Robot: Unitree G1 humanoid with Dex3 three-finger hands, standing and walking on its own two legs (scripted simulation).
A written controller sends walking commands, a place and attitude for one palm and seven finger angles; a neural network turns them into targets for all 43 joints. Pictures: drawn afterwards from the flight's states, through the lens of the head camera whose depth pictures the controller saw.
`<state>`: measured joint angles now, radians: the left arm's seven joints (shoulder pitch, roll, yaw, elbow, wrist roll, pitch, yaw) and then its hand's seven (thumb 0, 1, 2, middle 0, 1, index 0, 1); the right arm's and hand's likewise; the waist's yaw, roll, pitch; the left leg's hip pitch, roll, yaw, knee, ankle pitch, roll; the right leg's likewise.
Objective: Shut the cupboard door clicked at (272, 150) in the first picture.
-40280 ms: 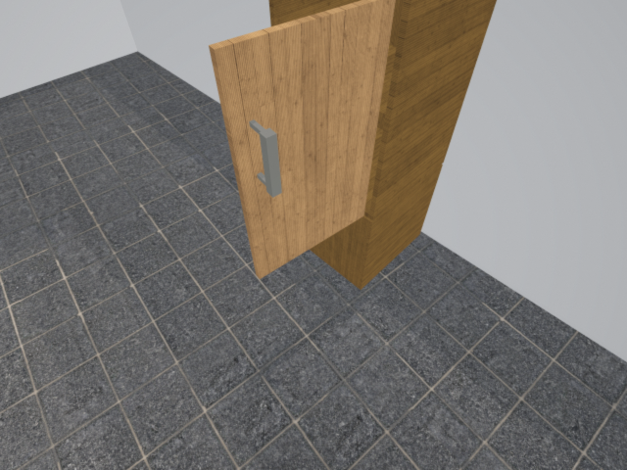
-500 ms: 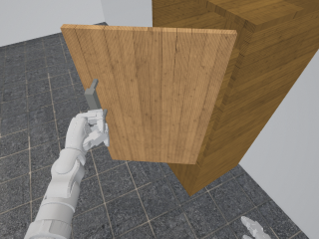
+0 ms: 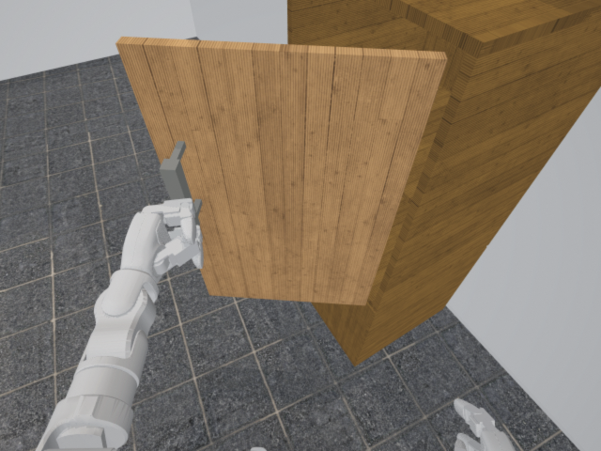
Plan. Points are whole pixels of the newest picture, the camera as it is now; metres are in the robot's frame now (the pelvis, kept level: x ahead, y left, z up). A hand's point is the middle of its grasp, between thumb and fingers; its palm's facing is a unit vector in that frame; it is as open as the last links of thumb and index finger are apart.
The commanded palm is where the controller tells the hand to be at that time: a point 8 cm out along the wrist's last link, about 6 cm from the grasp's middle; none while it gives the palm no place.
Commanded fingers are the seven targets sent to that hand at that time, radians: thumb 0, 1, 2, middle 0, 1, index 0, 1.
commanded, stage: push the door shut along its arc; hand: left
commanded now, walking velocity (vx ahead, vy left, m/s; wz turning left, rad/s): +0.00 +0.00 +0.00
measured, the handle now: (185, 189) +0.47 +0.19 +0.08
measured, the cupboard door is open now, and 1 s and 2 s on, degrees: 55 42 24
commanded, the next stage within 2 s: pull the fist back off the door in 1.76 s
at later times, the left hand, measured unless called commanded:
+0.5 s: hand (200, 206) +0.43 +0.16 +0.08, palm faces -0.18 -0.98 -0.01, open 3.2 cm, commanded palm +0.43 +0.19 +0.08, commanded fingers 0.00 0.90 0.90 -1.30 -1.50 -1.30 -1.50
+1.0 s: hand (250, 175) +0.48 +0.09 +0.09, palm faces -0.35 -0.94 +0.00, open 3.1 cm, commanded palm +0.49 +0.14 +0.08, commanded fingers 0.00 0.90 0.90 -1.30 -1.50 -1.30 -1.50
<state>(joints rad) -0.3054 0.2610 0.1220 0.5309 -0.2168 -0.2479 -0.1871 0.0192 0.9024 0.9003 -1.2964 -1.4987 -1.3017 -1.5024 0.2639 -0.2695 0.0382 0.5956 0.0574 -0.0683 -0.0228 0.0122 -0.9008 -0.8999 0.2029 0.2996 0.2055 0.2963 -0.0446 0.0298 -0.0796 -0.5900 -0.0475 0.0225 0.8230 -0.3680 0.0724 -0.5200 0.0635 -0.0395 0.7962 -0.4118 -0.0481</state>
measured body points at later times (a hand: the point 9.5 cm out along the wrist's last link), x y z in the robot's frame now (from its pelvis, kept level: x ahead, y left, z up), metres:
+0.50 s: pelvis -0.01 +0.01 -0.01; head +0.06 +0.02 +0.44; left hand +0.43 +0.21 +0.09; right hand +0.07 -0.26 -0.12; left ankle +0.03 +0.07 -0.70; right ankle -0.01 -0.09 -0.70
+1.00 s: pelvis -0.01 +0.01 -0.02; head +0.09 +0.02 +0.42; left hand +0.50 +0.14 +0.10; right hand +0.01 -0.26 -0.13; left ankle +0.03 +0.07 -0.70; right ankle -0.01 -0.09 -0.70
